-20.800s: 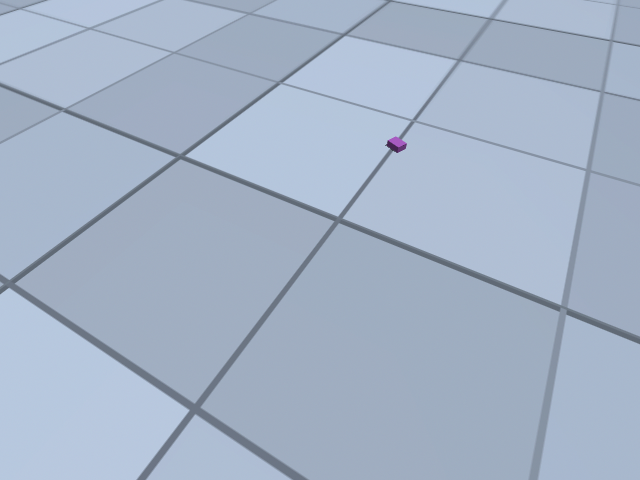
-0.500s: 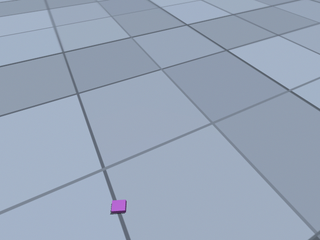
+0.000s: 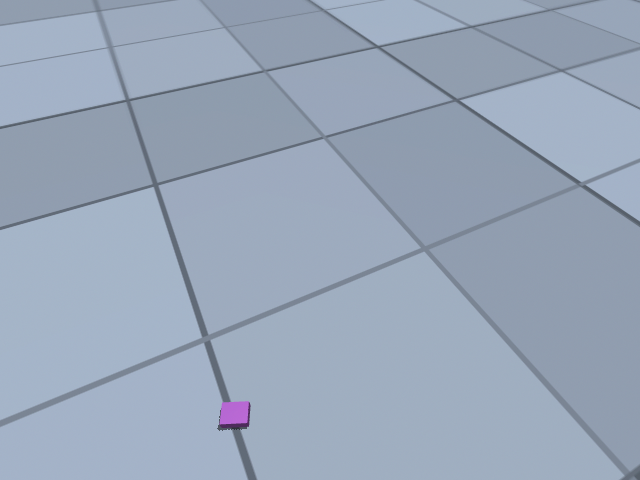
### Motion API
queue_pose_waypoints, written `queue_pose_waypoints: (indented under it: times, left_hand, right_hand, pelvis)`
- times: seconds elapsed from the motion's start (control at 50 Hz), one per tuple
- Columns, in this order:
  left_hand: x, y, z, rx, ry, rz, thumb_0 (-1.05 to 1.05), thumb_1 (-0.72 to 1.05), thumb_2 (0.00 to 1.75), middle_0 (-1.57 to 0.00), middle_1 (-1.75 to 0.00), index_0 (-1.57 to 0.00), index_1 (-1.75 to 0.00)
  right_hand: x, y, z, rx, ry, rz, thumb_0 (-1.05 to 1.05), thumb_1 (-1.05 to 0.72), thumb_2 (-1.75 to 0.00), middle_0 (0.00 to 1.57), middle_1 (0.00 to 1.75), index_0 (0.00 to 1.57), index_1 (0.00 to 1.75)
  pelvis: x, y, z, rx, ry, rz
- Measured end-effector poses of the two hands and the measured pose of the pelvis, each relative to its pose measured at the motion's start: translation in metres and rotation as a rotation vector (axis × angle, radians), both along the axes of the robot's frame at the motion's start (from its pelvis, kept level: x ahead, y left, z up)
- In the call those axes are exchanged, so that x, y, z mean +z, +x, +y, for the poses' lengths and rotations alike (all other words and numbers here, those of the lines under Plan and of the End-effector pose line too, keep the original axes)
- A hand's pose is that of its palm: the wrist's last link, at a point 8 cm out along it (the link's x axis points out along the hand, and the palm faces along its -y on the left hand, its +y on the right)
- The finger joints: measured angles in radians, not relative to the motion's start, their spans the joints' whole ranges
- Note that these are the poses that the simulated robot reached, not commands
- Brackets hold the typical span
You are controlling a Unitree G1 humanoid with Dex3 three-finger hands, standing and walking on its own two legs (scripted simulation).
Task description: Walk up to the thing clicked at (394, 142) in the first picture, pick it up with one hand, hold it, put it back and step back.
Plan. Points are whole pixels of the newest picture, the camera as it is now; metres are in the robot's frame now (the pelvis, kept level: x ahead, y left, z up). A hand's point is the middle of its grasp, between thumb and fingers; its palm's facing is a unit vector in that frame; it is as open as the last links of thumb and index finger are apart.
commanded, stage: walk up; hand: left
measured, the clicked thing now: (235, 414) +0.47 +0.26 -0.76
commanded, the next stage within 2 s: stand in 0.70 s
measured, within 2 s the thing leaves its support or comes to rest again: neither
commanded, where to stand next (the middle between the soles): +0.08 +0.01 m, yaw +1 degrees
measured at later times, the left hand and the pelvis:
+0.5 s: hand out of the picture +0.09 +0.26 -0.15, palm faces -0.01 -0.94 -0.35, open 7.4 cm; pelvis +0.01 +0.00 +0.00, yaw +1 degrees
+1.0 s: hand out of the picture +0.07 +0.26 -0.16, palm faces -0.03 -0.94 -0.34, open 7.4 cm; pelvis +0.01 +0.00 +0.00, yaw +0 degrees
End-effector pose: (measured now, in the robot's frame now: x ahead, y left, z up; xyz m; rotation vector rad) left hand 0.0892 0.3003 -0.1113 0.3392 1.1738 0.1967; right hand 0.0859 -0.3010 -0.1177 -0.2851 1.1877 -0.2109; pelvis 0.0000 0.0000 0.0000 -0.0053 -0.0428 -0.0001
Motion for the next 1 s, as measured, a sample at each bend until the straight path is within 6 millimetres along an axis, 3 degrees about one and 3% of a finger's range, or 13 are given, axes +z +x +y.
queue_pose_waypoints:
  times: [0.42, 0.74, 1.0]
  left_hand:
    - [-0.005, -0.011, 0.000, 0.030, -0.014, 0.055, 0.01, 0.90, 0.89, -0.21, -0.29, -0.21, -0.30]
    - [-0.004, -0.006, 0.002, 0.030, -0.013, 0.037, 0.01, 0.90, 0.89, -0.21, -0.29, -0.21, -0.30]
    - [-0.008, -0.020, 0.000, 0.027, -0.019, 0.084, 0.01, 0.90, 0.89, -0.21, -0.29, -0.21, -0.30]
  right_hand:
    - [-0.003, -0.011, 0.007, -0.007, 0.006, 0.069, 0.01, -0.90, -0.90, 0.21, 0.30, 0.20, 0.30]
    - [0.000, -0.003, 0.009, 0.008, 0.002, 0.046, 0.01, -0.90, -0.90, 0.21, 0.30, 0.20, 0.30]
    - [0.002, -0.004, 0.003, 0.018, -0.014, 0.056, 0.01, -0.90, -0.90, 0.21, 0.30, 0.20, 0.30]
  pelvis:
    - [0.003, 0.007, 0.001, 0.008, 0.001, 0.004]
    - [0.003, 0.008, 0.002, 0.011, 0.002, 0.004]
    - [0.003, 0.007, 0.000, 0.008, 0.002, 0.013]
